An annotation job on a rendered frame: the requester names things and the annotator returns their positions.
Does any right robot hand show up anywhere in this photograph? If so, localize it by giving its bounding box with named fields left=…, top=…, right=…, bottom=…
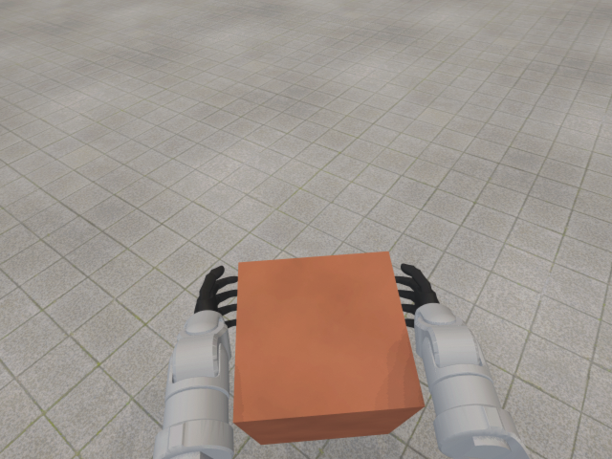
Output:
left=395, top=264, right=440, bottom=328

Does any carton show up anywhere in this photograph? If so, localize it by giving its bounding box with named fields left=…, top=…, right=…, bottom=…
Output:
left=233, top=251, right=425, bottom=445

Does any robot left forearm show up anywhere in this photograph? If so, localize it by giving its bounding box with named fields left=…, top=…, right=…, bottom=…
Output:
left=153, top=310, right=234, bottom=459

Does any left robot hand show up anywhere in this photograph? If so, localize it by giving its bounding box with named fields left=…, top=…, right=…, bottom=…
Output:
left=194, top=266, right=238, bottom=328

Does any robot right forearm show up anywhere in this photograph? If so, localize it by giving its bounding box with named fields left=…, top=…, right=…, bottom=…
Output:
left=414, top=303, right=533, bottom=459

